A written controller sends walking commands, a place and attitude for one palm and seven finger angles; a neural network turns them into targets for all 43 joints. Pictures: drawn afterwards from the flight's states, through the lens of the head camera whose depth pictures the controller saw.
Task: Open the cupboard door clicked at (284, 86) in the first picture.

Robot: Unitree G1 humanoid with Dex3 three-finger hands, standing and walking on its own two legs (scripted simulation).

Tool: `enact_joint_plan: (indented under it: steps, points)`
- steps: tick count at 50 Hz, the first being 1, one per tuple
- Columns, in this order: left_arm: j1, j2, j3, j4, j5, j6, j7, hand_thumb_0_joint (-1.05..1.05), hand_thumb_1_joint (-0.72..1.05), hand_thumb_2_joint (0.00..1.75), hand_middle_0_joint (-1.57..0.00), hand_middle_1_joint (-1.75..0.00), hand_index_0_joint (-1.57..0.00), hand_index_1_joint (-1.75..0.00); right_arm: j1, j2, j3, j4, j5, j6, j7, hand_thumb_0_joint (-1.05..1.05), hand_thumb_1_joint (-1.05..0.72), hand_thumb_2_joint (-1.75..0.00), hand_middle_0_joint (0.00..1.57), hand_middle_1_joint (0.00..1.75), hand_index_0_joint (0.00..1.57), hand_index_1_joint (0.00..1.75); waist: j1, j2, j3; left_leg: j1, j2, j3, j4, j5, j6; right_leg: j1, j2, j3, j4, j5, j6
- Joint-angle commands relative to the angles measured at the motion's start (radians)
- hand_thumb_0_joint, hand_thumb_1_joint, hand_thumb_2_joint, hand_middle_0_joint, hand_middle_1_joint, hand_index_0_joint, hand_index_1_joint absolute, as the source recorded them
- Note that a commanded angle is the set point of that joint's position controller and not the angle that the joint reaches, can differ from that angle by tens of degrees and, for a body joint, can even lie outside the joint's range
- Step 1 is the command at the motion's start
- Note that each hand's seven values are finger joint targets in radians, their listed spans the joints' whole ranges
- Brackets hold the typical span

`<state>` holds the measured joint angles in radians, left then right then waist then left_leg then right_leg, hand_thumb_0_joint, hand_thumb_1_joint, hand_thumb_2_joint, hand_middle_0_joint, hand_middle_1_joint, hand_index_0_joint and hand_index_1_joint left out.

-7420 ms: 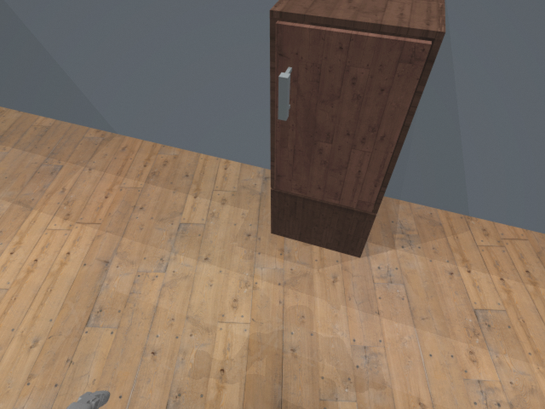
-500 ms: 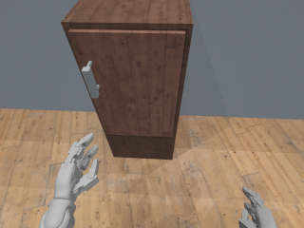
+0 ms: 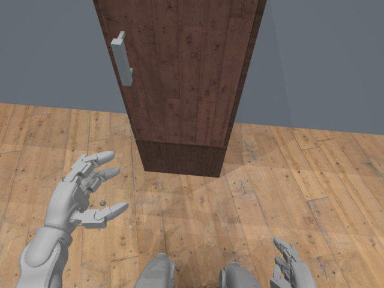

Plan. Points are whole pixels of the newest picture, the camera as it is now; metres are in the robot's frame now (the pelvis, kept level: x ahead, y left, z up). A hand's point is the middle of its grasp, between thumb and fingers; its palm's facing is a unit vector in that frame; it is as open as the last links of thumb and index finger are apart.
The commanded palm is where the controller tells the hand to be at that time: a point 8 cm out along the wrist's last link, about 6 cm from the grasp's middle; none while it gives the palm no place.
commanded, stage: raise the hand with hooked fingers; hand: left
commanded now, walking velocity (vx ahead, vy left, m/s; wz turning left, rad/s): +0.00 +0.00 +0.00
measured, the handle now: (124, 59) +0.66 +0.23 +0.07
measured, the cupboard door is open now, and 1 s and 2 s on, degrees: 0 0 0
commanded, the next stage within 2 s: move the hooked fingers beside the handle in 1.32 s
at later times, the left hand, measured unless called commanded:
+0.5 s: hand (65, 182) +0.29 +0.26 +0.07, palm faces +0.00 -1.00 -0.05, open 13.6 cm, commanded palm +0.27 +0.31 +0.08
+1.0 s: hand (55, 158) +0.32 +0.28 +0.09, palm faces -0.03 -1.00 -0.04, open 14.0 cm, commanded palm +0.30 +0.33 +0.09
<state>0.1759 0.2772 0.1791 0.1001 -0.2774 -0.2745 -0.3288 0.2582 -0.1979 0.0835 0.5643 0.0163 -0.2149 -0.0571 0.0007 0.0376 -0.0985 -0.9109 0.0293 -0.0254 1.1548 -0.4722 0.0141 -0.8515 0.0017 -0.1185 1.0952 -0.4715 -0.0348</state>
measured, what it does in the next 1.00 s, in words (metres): stands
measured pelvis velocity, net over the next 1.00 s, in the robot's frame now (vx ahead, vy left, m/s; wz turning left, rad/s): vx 0.03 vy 0.01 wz -0.01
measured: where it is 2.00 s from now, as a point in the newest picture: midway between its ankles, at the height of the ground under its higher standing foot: outside the picture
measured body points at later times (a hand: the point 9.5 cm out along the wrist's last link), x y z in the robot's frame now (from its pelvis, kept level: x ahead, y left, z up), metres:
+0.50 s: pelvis +0.02 +0.02 +0.02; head +0.09 +0.04 +0.47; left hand +0.28 +0.31 +0.08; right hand +0.21 -0.22 -0.04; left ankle +0.05 +0.11 -0.65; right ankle +0.04 -0.11 -0.65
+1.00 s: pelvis +0.03 +0.01 +0.03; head +0.10 +0.02 +0.48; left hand +0.32 +0.34 +0.10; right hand +0.18 -0.25 -0.05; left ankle +0.05 +0.11 -0.65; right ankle +0.04 -0.11 -0.65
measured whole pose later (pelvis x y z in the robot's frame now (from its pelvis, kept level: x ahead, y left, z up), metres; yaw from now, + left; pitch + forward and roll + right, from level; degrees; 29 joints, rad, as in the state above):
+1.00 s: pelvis +0.03 +0.01 +0.03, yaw -1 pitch +12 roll -3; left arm -0.03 0.43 0.44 0.43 -0.37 -0.30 -0.56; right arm 0.29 -0.30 0.04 0.56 0.03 -0.20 -0.06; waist -0.01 0.02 -0.09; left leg -0.75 0.03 0.00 0.98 -0.45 0.03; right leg -0.70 0.01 -0.09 0.91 -0.43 -0.02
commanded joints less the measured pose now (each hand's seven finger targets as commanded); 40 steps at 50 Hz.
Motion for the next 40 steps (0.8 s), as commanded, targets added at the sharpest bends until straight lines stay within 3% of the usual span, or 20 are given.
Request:
enact_joint_plan:
  steps: [1, 4, 7, 10, 12, 21, 23, 25, 29, 36, 38, 40]
  points:
    - [-0.017, 0.144, 0.142, -0.194, -0.031, -0.074, 0.045, 0.0, -0.03, 0.5, -0.27, -0.9, -0.27, -0.9, -0.08, -0.167, -0.105, -0.178, 0.004, -0.065, -0.013, 0.0, -0.9, -0.9, 0.2, 0.3, 0.2, 0.3, 0.023, -0.023, -0.244, 0.166, -0.032, -0.028, -0.243, 0.099, 0.009, 0.172, 0.017, 0.076, -0.223, -0.009, 0.01]
    - [-0.058, 0.152, 0.138, -0.172, -0.025, -0.125, 0.045, 0.0, -0.1, 0.47, -0.27, -0.94, -0.27, -0.94, -0.07, -0.183, -0.108, -0.173, 0.002, -0.066, -0.012, 0.0, -0.9, -0.9, 0.2, 0.3, 0.2, 0.3, 0.006, -0.025, -0.19, 0.155, -0.03, -0.028, -0.246, 0.064, 0.01, 0.133, 0.018, 0.075, -0.221, -0.042, 0.006]
    - [-0.053, 0.149, 0.126, -0.181, -0.023, -0.155, 0.023, 0.0, -0.17, 0.44, -0.28, -0.99, -0.28, -0.99, -0.044, -0.197, -0.114, -0.173, 0.005, -0.073, -0.009, 0.0, -0.9, -0.9, 0.2, 0.3, 0.2, 0.3, 0.0, 0.031, -0.226, 0.215, -0.028, -0.028, -0.265, 0.083, 0.007, 0.129, 0.018, 0.059, -0.21, 0.005, 0.004]
    - [-0.078, 0.17, 0.143, -0.166, -0.038, -0.155, -0.002, 0.0, -0.24, 0.41, -0.28, -1.03, -0.28, -1.03, -0.031, -0.211, -0.119, -0.168, 0.01, -0.072, -0.014, 0.0, -0.9, -0.9, 0.2, 0.3, 0.2, 0.3, -0.008, 0.0, -0.223, 0.237, -0.023, -0.039, -0.276, 0.111, 0.006, 0.137, 0.026, 0.051, -0.209, 0.041, 0.003]
    - [-0.092, 0.184, 0.154, -0.183, -0.042, -0.151, -0.013, 0.0, -0.29, 0.39, -0.29, -1.07, -0.29, -1.07, -0.021, -0.214, -0.119, -0.164, 0.011, -0.073, -0.015, 0.0, -0.9, -0.9, 0.2, 0.3, 0.2, 0.3, -0.008, 0.048, -0.253, 0.272, -0.025, -0.038, -0.279, 0.15, 0.003, 0.149, 0.025, 0.05, -0.208, 0.082, 0.003]
    - [-0.154, 0.238, 0.219, -0.114, -0.061, -0.118, -0.063, 0.0, -0.5, 0.3, -0.3, -1.2, -0.3, -1.2, -0.01, -0.218, -0.113, -0.157, 0.011, -0.055, -0.014, 0.0, -0.9, -0.9, 0.2, 0.3, 0.2, 0.3, -0.007, 0.075, -0.244, 0.325, -0.022, -0.039, -0.292, 0.264, -0.01, 0.184, 0.034, 0.039, -0.215, 0.188, 0.0]
    - [-0.183, 0.242, 0.218, -0.082, -0.065, -0.104, -0.082, 0.0, -0.5, 0.3, -0.3, -1.2, -0.3, -1.2, -0.011, -0.221, -0.109, -0.156, 0.014, -0.051, -0.015, 0.0, -0.9, -0.9, 0.2, 0.3, 0.2, 0.3, -0.013, 0.055, -0.231, 0.328, -0.02, -0.042, -0.298, 0.264, -0.01, 0.185, 0.037, 0.037, -0.224, 0.191, 0.001]
    - [-0.228, 0.271, 0.234, -0.09, -0.069, -0.1, -0.102, 0.0, -0.5, 0.3, -0.3, -1.2, -0.3, -1.2, -0.011, -0.222, -0.107, -0.155, 0.014, -0.05, -0.016, 0.0, -0.9, -0.9, 0.2, 0.3, 0.2, 0.3, -0.011, 0.094, -0.254, 0.358, -0.02, -0.045, -0.299, 0.295, -0.013, 0.195, 0.038, 0.04, -0.225, 0.211, -0.002]
    - [-0.256, 0.305, 0.27, -0.02, -0.085, -0.081, -0.133, 0.0, -0.5, 0.3, -0.3, -1.2, -0.3, -1.2, -0.007, -0.227, -0.101, -0.152, 0.013, -0.044, -0.018, 0.0, -0.9, -0.9, 0.2, 0.3, 0.2, 0.3, -0.01, 0.05, -0.24, 0.351, -0.02, -0.048, -0.304, 0.299, -0.01, 0.208, 0.046, 0.038, -0.236, 0.221, -0.003]
    - [-0.334, 0.367, 0.322, 0.051, -0.101, -0.075, -0.18, 0.0, -0.5, 0.3, -0.3, -1.2, -0.3, -1.2, -0.002, -0.231, -0.097, -0.141, 0.014, -0.039, -0.019, 0.0, -0.9, -0.9, 0.2, 0.3, 0.2, 0.3, -0.007, 0.068, -0.266, 0.372, -0.022, -0.037, -0.312, 0.333, -0.008, 0.239, 0.042, 0.046, -0.256, 0.254, -0.001]
    - [-0.345, 0.38, 0.336, 0.092, -0.106, -0.072, -0.195, 0.0, -0.5, 0.3, -0.3, -1.2, -0.3, -1.2, -0.002, -0.234, -0.098, -0.138, 0.016, -0.036, -0.02, 0.0, -0.9, -0.9, 0.2, 0.3, 0.2, 0.3, -0.008, 0.037, -0.259, 0.354, -0.023, -0.034, -0.317, 0.307, -0.003, 0.25, 0.041, 0.05, -0.266, 0.24, 0.001]
    - [-0.38, 0.414, 0.36, 0.104, -0.113, -0.076, -0.209, 0.0, -0.5, 0.3, -0.3, -1.2, -0.3, -1.2, 0.002, -0.237, -0.097, -0.136, 0.015, -0.036, -0.02, 0.0, -0.9, -0.9, 0.2, 0.3, 0.2, 0.3, -0.004, 0.069, -0.269, 0.361, -0.026, -0.028, -0.315, 0.324, -0.001, 0.266, 0.041, 0.06, -0.271, 0.258, -0.003]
